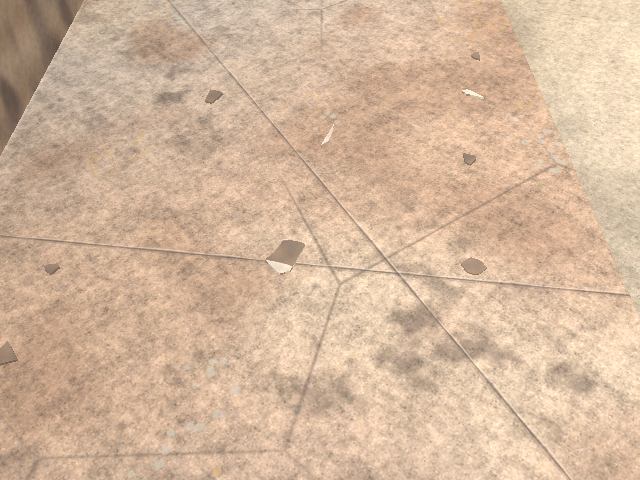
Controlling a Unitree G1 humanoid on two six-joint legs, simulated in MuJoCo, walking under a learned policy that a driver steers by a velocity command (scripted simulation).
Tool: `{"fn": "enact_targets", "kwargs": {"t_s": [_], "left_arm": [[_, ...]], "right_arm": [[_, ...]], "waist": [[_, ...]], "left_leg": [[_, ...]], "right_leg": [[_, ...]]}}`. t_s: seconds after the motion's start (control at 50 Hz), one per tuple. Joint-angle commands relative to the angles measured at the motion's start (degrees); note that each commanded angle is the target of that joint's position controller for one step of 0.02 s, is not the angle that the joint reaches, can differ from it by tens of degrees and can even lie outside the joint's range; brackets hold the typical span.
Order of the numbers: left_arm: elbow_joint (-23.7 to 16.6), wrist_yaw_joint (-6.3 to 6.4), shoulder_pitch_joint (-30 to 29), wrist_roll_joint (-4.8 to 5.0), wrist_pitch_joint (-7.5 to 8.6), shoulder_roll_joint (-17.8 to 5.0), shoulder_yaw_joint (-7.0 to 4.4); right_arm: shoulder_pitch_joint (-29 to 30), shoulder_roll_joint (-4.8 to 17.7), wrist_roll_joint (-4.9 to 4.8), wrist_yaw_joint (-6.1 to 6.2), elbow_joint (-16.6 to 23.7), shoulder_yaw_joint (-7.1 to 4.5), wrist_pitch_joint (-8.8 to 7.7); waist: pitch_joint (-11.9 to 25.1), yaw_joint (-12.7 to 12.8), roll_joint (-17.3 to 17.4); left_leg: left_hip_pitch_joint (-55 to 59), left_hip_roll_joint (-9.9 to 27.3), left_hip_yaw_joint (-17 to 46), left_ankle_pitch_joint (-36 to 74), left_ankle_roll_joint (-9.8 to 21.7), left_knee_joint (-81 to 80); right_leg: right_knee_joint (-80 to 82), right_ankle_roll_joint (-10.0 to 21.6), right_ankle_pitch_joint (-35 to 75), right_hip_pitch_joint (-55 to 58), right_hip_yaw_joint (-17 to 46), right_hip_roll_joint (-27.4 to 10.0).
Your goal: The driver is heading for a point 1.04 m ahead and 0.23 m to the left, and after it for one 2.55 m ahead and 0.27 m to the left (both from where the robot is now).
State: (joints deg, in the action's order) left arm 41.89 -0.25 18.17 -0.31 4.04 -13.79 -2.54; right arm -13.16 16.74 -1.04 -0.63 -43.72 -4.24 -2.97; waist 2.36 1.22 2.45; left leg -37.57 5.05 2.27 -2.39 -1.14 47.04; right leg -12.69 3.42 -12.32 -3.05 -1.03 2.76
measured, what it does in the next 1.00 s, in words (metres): walks ahead, turning left: left foot, then right foot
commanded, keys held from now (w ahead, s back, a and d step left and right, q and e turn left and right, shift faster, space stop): w+q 0.56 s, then w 0.06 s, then w+e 0.38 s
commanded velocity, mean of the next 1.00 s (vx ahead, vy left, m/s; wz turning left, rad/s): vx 0.47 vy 0.00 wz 0.25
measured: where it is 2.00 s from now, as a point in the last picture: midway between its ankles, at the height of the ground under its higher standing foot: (277, 268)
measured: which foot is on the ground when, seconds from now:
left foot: up 0.00-0.22, down 0.24-0.78, up 0.80-1.00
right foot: down 0.00-0.24, up 0.26-0.74, down 0.76-1.00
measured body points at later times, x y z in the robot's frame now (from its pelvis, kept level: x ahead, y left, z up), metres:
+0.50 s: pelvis +0.25 +0.11 +0.00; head +0.28 +0.13 +0.44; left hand +0.34 +0.41 -0.10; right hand +0.41 -0.13 -0.11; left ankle +0.23 +0.17 -0.75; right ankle +0.38 -0.05 -0.67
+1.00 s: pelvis +0.54 +0.15 +0.00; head +0.57 +0.14 +0.45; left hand +0.52 +0.43 -0.11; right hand +0.79 -0.05 -0.10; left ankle +0.56 +0.33 -0.68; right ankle +0.57 +0.07 -0.75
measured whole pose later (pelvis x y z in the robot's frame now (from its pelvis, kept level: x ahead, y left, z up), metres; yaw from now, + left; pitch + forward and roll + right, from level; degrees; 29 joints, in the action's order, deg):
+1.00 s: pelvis +0.54 +0.15 +0.00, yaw +16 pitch +2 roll +0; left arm 43.0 -1.0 20.5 0.7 4.1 -15.0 -2.6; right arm -9.9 16.5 1.1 -0.1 -37.6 -1.9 -5.4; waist -1.2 2.8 2.1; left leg -34.7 3.4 4.1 -14.3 -1.3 53.6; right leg -19.3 5.0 -9.2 -11.5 4.5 6.1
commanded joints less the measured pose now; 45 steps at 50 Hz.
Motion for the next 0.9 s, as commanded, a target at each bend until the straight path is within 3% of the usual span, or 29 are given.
{"fn": "enact_targets", "kwargs": {"t_s": [0.02,0.14,0.18,0.2,0.22,0.24,0.26,0.28,0.3,0.32,0.34,0.36,0.38,0.4,0.44,0.5,0.58,0.64,0.7,0.72,0.74,0.76,0.78,0.8,0.82,0.84,0.86,0.88,0.9], "left_arm": [[-1.56,0.14,0.42,0.17,1.07,-10.30,-3.13],[1.08,0.28,1.61,1.14,0.45,-11.11,-3.65],[1.28,0.46,0.93,1.44,-0.03,-12.41,-4.01],[1.14,0.63,0.33,1.46,-0.29,-13.37,-4.23],[1.02,0.91,-0.35,1.48,-0.70,-13.94,-4.32],[0.91,1.29,0.42,1.31,-0.90,-12.91,-3.82],[-0.48,1.51,1.12,0.02,-0.39,-10.35,-2.53],[-3.58,0.60,5.90,-1.09,1.46,-2.69,0.03],[-3.10,-0.21,0.00,0.95,3.46,-8.94,-1.15],[-4.89,-0.62,-4.53,2.60,4.37,-11.01,-1.62],[-5.09,-0.33,-5.55,1.66,4.78,-10.28,-1.21],[-4.99,0.04,-6.09,0.21,4.69,-10.26,-1.52],[-4.96,0.04,-4.89,-0.13,4.00,-10.38,-1.82],[-4.72,0.08,-3.91,-0.36,3.29,-10.06,-1.86],[-4.31,0.32,-3.27,-0.87,2.03,-8.82,-1.63],[-6.05,0.62,-9.73,-1.15,1.67,-7.20,-0.98],[-7.69,-0.37,-18.45,-0.19,2.53,-5.43,-0.19],[-8.14,-1.43,-20.66,0.27,3.34,-6.75,-0.56],[-8.30,-1.92,-19.59,0.47,3.62,-8.22,-1.17],[-7.84,-1.85,-17.12,0.49,3.67,-9.01,-1.62],[-6.24,-1.62,-11.23,0.34,3.74,-10.49,-2.53],[-4.81,-1.47,-1.99,-0.14,3.73,-12.78,-3.21],[-3.44,-1.46,5.64,-0.69,3.28,-17.59,-4.69],[-1.98,-2.12,7.29,1.29,2.93,-14.62,-4.00],[-2.80,-1.89,3.83,2.19,2.51,-11.17,-2.99],[-3.93,-1.60,0.50,1.37,1.86,-10.14,-2.57],[-4.26,-1.59,-1.45,0.88,1.42,-9.46,-2.23],[-4.70,-1.43,-2.36,0.48,1.40,-8.70,-1.91],[-4.90,-1.30,-2.97,0.41,1.27,-8.59,-1.81]], "right_arm": [[7.50,3.12,-0.39,-0.56,5.94,-0.20,-1.16],[12.30,1.58,-0.40,-2.50,9.66,0.93,-1.56],[12.02,2.25,-0.43,-3.02,10.86,0.77,-1.51],[10.16,3.29,-0.38,-3.03,11.03,0.28,-1.37],[4.80,4.94,-0.33,-2.86,10.08,-0.72,-1.20],[-4.17,7.96,-0.51,-2.33,7.78,-2.48,-1.00],[-14.05,12.92,-0.64,-1.20,6.45,-4.22,-0.43],[-13.40,18.22,-0.60,-1.31,6.84,-4.41,-1.02],[-15.22,12.31,-0.39,-1.28,7.65,-3.02,-1.36],[-12.63,10.22,0.11,-1.17,7.47,-2.33,-1.56],[-8.58,9.38,-0.05,-1.10,8.40,-1.97,-1.51],[-4.79,8.14,0.26,-1.05,9.44,-1.54,-1.30],[-2.49,7.21,1.00,-0.86,10.50,-1.05,-1.29],[-1.25,7.15,1.10,-0.72,10.71,-1.03,-1.39],[-1.18,7.50,0.65,-0.29,9.88,-1.04,-1.80],[-3.13,8.51,0.22,0.67,8.32,-1.27,-1.68],[-6.92,8.98,-0.44,1.27,6.34,-1.42,-1.04],[-9.43,8.13,-0.50,1.39,4.53,-1.10,-0.81],[-9.48,8.71,0.12,1.44,3.57,-1.29,-0.22],[-8.75,8.88,0.19,1.41,3.59,-1.33,0.02],[-7.98,8.29,0.36,1.41,3.76,-1.02,0.24],[-7.19,6.95,1.08,1.51,4.83,-0.19,0.23],[-14.03,4.05,0.67,1.43,5.07,0.80,-0.54],[-14.44,4.17,0.89,1.14,5.29,1.31,-1.47],[-8.15,8.03,-0.11,0.66,6.51,0.43,-2.18],[-2.52,7.97,-0.17,0.39,7.78,0.63,-2.84],[0.60,7.23,0.86,0.26,8.70,0.62,-3.37],[0.54,6.87,1.75,0.30,8.89,0.35,-3.55],[-0.49,6.02,2.02,0.30,8.82,0.45,-3.53]], "waist": [[-6.31,2.48,-6.91],[-8.35,3.91,-6.23],[-7.22,2.84,-6.87],[-4.92,1.39,-7.66],[-0.82,-1.94,-7.72],[4.64,-6.16,-6.36],[10.86,-10.21,0.21],[17.42,-3.81,14.71],[19.43,-8.60,7.62],[10.99,-8.30,5.31],[6.75,-5.83,-0.97],[3.54,-3.60,-2.70],[2.49,-1.47,-1.21],[1.74,-0.42,-0.27],[0.15,0.58,-0.21],[-2.55,-1.16,0.11],[-2.70,-4.89,2.09],[-2.83,-6.03,2.88],[-3.27,-5.23,4.70],[-2.22,-3.72,5.16],[1.68,-0.65,4.48],[9.71,3.45,2.25],[18.67,2.96,-11.65],[18.53,2.78,-18.76],[9.25,3.53,-12.57],[3.37,3.31,-6.60],[-1.53,1.96,-2.80],[-2.16,0.32,-2.95],[-1.90,-0.86,-4.56]], "left_leg": [[-9.17,0.45,1.77,2.08,0.55,-3.30],[-6.99,-0.15,-1.84,-1.24,3.48,-9.56],[-2.75,-1.87,-4.47,-5.42,5.31,-11.04],[2.30,-3.97,-6.56,-7.43,6.46,-11.32],[11.02,-6.76,-8.72,-7.21,7.79,-12.66],[25.08,-9.60,-9.15,-5.46,9.68,-14.63],[43.59,-0.58,5.27,-7.27,13.79,-15.59],[59.43,13.80,40.40,-20.61,24.20,-24.35],[60.71,14.21,44.64,-23.70,22.88,-29.91],[54.78,12.51,35.73,-17.75,20.31,-29.97],[46.15,10.12,28.85,-11.30,18.76,-29.64],[38.36,7.99,24.16,-5.22,17.92,-30.54],[33.31,6.52,21.63,-1.47,17.89,-32.17],[30.13,5.69,20.46,0.97,18.38,-33.50],[25.42,4.27,16.49,5.82,18.70,-34.74],[22.39,1.22,12.28,7.59,16.82,-34.97],[22.94,-0.41,11.70,2.12,13.80,-33.06],[29.49,2.81,14.72,1.10,13.42,-30.20],[37.04,6.22,16.26,9.07,12.30,-26.93],[38.40,5.64,15.11,18.16,11.53,-23.72],[38.64,3.11,12.27,28.57,10.36,-16.50],[32.29,0.72,9.54,25.90,8.63,-3.59],[11.56,-7.94,4.39,5.14,3.55,18.65],[-0.79,-10.58,5.66,-27.95,2.24,26.89],[-6.67,-6.50,7.14,-25.44,2.76,30.05],[-6.86,-4.35,5.49,-21.13,3.15,28.30],[-6.28,-2.83,4.30,-18.34,3.06,23.57],[-3.52,-1.27,4.21,-15.92,2.74,19.35],[-1.21,-0.87,3.65,-14.90,2.04,16.49]], "right_leg": [[6.96,8.62,3.94,3.61,7.20,-17.74],[4.08,6.79,10.55,6.70,0.71,-18.90],[0.15,5.57,20.22,7.21,-1.15,-18.99],[-4.17,4.74,32.00,7.14,-2.59,-18.55],[-12.43,3.38,43.38,6.06,-5.03,-17.20],[-24.84,1.36,47.38,1.09,-7.73,-14.67],[-43.74,-1.47,30.00,-14.10,-8.39,-12.13],[-62.70,-4.57,-20.08,-36.99,-1.28,0.18],[-67.89,-3.43,-19.05,-42.81,8.35,-1.95],[-66.73,-2.32,-13.49,-46.33,7.31,-4.37],[-62.25,-1.88,-8.77,-44.03,6.69,-7.06],[-57.54,-2.26,-6.04,-40.56,6.29,-8.60],[-55.71,-2.60,-4.37,-36.88,6.69,-9.66],[-54.14,-3.36,-3.65,-35.15,6.25,-9.68],[-50.44,-5.20,-1.75,-34.11,4.99,-9.25],[-38.56,-7.08,8.29,-34.51,3.84,-7.55],[-22.00,-6.93,19.30,-28.81,2.80,-3.76],[-17.31,-5.12,19.75,-28.89,3.73,-3.84],[-15.73,-1.68,11.77,-29.37,2.71,-3.81],[-14.64,-0.13,8.96,-25.90,1.05,-2.55],[-13.19,1.97,10.08,-17.59,-0.41,-1.27],[-16.03,6.06,14.28,-2.22,6.19,-7.05],[-15.03,16.08,7.87,20.24,29.43,-18.90],[-5.81,18.28,-3.00,24.77,46.56,-23.01],[-4.41,15.28,-10.28,18.67,42.45,-21.73],[-3.36,13.30,-8.03,10.52,35.63,-19.40],[-1.86,12.56,-2.28,3.21,30.91,-16.95],[-0.84,11.85,3.15,-0.46,27.98,-14.90],[0.06,11.78,6.76,-2.54,26.11,-13.22]]}}
Velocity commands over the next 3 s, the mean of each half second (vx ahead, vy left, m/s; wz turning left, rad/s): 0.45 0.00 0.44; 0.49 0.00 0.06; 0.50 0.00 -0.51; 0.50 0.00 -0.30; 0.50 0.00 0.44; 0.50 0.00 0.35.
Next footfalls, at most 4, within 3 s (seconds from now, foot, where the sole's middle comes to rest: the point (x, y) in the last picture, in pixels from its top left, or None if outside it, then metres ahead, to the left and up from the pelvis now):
0.24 left None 0.26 0.18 -0.79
0.76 right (315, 444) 0.60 0.09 -0.79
1.24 left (204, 365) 0.80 0.36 -0.79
1.74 right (324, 275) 1.07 0.08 -0.79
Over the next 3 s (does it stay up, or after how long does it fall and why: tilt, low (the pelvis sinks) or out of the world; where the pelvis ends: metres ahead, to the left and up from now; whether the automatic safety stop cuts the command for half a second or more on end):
stays up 1.63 0.17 0.00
